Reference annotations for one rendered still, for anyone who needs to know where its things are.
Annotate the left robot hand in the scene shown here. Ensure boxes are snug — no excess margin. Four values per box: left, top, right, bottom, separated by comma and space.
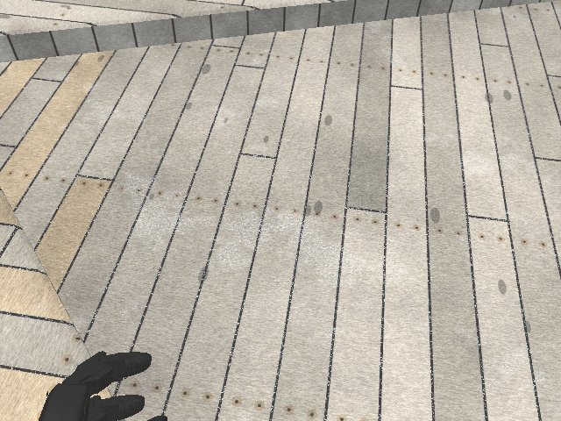
39, 351, 167, 421

